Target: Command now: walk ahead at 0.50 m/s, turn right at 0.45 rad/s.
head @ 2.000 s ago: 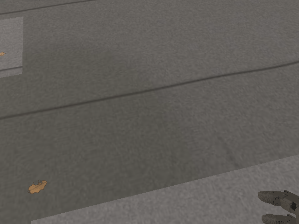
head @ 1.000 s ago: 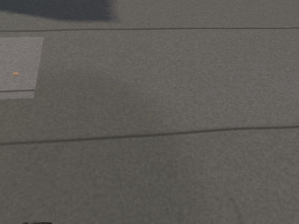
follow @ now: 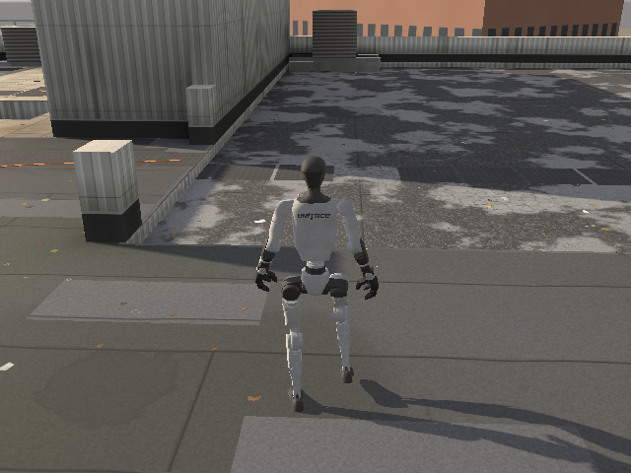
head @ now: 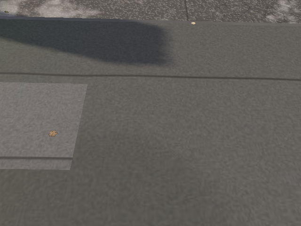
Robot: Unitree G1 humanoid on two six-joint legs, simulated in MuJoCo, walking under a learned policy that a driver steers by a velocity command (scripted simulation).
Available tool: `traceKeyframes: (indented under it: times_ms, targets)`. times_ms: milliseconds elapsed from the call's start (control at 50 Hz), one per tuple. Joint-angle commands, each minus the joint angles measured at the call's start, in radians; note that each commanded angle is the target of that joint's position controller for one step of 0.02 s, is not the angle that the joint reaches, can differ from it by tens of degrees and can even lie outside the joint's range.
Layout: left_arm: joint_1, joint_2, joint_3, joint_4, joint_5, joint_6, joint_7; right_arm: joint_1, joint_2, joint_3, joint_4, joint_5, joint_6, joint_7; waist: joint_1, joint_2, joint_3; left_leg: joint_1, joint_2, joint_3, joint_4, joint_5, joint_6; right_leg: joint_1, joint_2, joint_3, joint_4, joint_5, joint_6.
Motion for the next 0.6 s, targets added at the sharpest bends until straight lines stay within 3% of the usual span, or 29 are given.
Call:
traceKeyframes:
  times_ms: [20, 100, 160, 200, 220, 240, 260, 280, 300, 320, 340, 360, 400, 440, 520, 600]
  targets:
    - [-0.031, 0.006, -0.006, -0.069, 0.006, -0.007, -0.016, -0.079, -0.143, -0.036, -0.063, 0.003, -0.018, -0.014, 0.025, 0.106, 0.027, 0.009, 0.265, -0.085, -0.162, 0.265, 0.133, -0.026, -0.027, 0.012, -0.157, 0.147, 0.0]
    - [-0.162, -0.003, -0.017, -0.124, 0.008, -0.009, -0.041, -0.021, -0.178, -0.05, -0.028, 0.018, 0.0, -0.022, -0.021, 0.082, 0.075, 0.08, 0.29, -0.012, -0.156, 0.283, 0.121, -0.024, -0.013, -0.058, -0.314, 0.176, -0.031]
    - [-0.203, 0.016, -0.011, -0.16, 0.006, -0.008, -0.056, -0.003, -0.199, -0.06, -0.009, 0.033, 0.022, -0.023, -0.014, 0.094, 0.077, 0.175, 0.31, 0.026, -0.081, 0.443, 0.099, -0.015, 0.014, -0.105, -0.37, 0.082, -0.074]
    - [-0.151, 0.05, 0.007, -0.165, 0.006, -0.004, -0.058, -0.017, -0.231, -0.068, -0.012, 0.04, 0.038, -0.029, 0.033, 0.131, 0.012, 0.208, 0.307, 0.052, 0.06, 0.789, 0.078, 0.103, 0.081, -0.166, -0.367, -0.019, -0.115]
    - [-0.055, 0.082, 0.026, -0.146, 0.002, 0.0, -0.055, -0.028, -0.241, -0.07, -0.016, 0.043, 0.048, -0.032, 0.09, 0.14, -0.047, 0.196, 0.293, 0.066, 0.203, 0.913, 0.064, 0.227, 0.125, -0.19, -0.374, -0.054, -0.141]
    - [0.105, 0.137, 0.059, -0.105, 0.004, 0.002, -0.043, -0.05, -0.233, -0.065, -0.026, 0.048, 0.054, -0.035, 0.18, 0.118, -0.123, 0.106, 0.248, 0.088, 0.428, 0.897, 0.026, 0.457, 0.17, -0.187, -0.451, 0.019, -0.176]
    - [0.215, 0.229, 0.088, -0.082, 0.009, 0.013, -0.018, -0.026, -0.18, -0.045, -0.051, 0.02, 0.044, -0.038, 0.204, -0.025, -0.206, -0.157, 0.184, 0.079, 0.75, 0.45, -0.037, 0.75, 0.036, 0.042, -0.469, 0.203, -0.231]
    - [0.137, 0.322, 0.092, -0.12, 0.026, 0.004, -0.015, 0.082, -0.056, -0.004, -0.1, -0.008, 0.018, -0.025, 0.061, -0.233, -0.334, -0.55, -0.04, -0.071, 1.101, -0.451, -0.107, 1.028, -0.231, 0.617, -0.556, 0.253, -0.449]
    - [0.153, 0.236, 0.07, -0.147, 0.023, -0.007, -0.022, -0.027, -0.156, -0.018, -0.098, 0.026, -0.01, -0.014, 0.154, -0.065, -0.42, -0.607, -0.013, -0.262, 1.167, -0.448, -0.094, 1.032, -0.258, 0.667, -0.642, 0.313, -0.448]
    - [0.107, 0.192, 0.057, -0.143, 0.022, -0.019, -0.025, -0.103, -0.176, -0.023, -0.126, 0.053, -0.019, -0.013, 0.142, -0.023, -0.282, -0.653, 0.026, -0.256, 1.129, -0.36, -0.076, 0.922, -0.227, 0.499, -0.64, 0.427, -0.407]
    - [0.059, 0.156, 0.049, -0.141, 0.007, -0.023, -0.023, -0.113, -0.165, -0.021, -0.118, 0.037, -0.02, -0.024, 0.1, 0.056, -0.181, -0.636, 0.069, -0.247, 1.046, -0.281, -0.074, 0.778, -0.167, 0.376, -0.634, 0.488, -0.358]
    - [0.01, 0.128, 0.043, -0.148, 0.001, -0.02, -0.017, -0.114, -0.174, -0.028, -0.111, 0.013, -0.014, -0.034, 0.069, 0.06, -0.128, -0.59, 0.096, -0.241, 0.978, -0.233, -0.08, 0.656, -0.131, 0.299, -0.646, 0.519, -0.327]
    - [-0.031, 0.121, 0.038, -0.166, 0.026, -0.014, -0.006, -0.089, -0.171, -0.033, -0.113, 0.005, 0.015, -0.037, 0.022, 0.028, -0.116, -0.48, 0.101, -0.243, 0.918, -0.184, -0.094, 0.505, -0.094, 0.244, -0.683, 0.601, -0.315]
    - [-0.027, 0.142, 0.045, -0.155, 0.028, -0.013, 0.004, -0.077, -0.134, -0.022, -0.112, 0.0, 0.033, -0.04, 0.01, 0.02, -0.126, -0.459, 0.08, -0.226, 0.833, -0.143, -0.117, 0.451, -0.069, 0.193, -0.681, 0.7, -0.313]
    - [-0.01, 0.157, 0.048, -0.137, 0.008, 0.019, 0.033, -0.16, -0.107, -0.009, -0.137, -0.001, 0.046, -0.041, 0.034, -0.018, -0.156, -0.451, 0.036, -0.226, 0.616, 0.012, -0.143, 0.445, -0.014, 0.165, -0.64, 0.632, -0.255]
    - [0.006, 0.157, 0.047, -0.133, 0.008, 0.05, 0.05, -0.264, -0.113, -0.006, -0.165, 0.012, 0.05, -0.026, 0.073, -0.05, -0.146, -0.433, 0.003, -0.252, 0.45, 0.078, -0.143, 0.468, -0.016, 0.247, -0.606, 0.444, -0.217]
